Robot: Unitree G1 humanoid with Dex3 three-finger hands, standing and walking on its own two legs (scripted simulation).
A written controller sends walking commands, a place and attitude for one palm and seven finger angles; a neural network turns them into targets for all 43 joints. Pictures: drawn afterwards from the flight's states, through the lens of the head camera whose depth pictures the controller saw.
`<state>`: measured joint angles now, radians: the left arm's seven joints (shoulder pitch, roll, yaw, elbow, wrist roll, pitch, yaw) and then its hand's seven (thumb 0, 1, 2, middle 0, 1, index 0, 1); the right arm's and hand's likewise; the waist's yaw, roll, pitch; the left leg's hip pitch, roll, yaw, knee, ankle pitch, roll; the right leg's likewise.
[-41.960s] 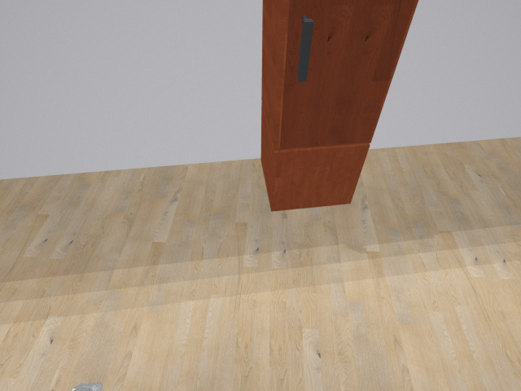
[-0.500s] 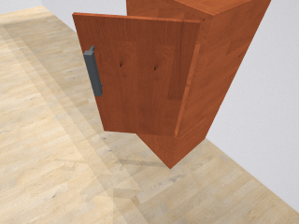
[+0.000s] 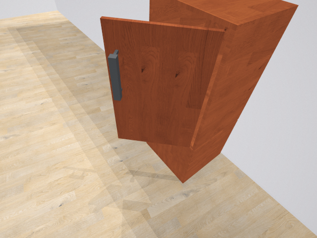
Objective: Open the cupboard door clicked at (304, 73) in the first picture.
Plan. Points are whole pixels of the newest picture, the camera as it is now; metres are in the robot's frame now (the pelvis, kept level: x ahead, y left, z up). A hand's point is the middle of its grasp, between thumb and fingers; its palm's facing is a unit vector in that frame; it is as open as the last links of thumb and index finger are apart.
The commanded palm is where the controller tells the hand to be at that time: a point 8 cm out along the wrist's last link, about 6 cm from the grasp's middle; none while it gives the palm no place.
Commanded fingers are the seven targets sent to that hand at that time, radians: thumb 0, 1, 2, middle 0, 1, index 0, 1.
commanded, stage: shuffle to correct the standing spot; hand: left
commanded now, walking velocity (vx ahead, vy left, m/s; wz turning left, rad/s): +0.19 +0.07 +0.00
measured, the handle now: (117, 75) +0.62 +0.20 +0.07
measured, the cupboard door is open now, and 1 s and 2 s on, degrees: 45 45 45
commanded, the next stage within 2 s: come to a stop and stand still in 0.16 s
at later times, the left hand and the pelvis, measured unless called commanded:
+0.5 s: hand out of the picture +0.08 +0.19 -0.18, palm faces +0.04 -0.98 -0.17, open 7.3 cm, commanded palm none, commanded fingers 0.00 0.90 0.90 -0.20 -0.30 -0.20 -0.30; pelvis +0.08 +0.02 +0.00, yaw +0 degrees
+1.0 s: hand out of the picture +0.08 +0.19 -0.17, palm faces +0.00 -0.98 -0.18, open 7.3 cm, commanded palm none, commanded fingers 0.00 0.90 0.90 -0.20 -0.30 -0.20 -0.30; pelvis +0.06 +0.01 +0.01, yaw -1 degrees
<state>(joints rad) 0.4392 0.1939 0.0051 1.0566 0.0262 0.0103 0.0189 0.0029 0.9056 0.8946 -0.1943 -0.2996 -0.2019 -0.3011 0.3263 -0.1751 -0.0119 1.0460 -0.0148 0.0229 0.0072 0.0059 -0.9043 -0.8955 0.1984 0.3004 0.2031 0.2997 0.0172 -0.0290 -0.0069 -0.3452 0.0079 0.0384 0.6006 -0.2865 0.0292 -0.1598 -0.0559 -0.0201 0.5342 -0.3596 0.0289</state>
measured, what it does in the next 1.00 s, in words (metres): steps on the spot: right foot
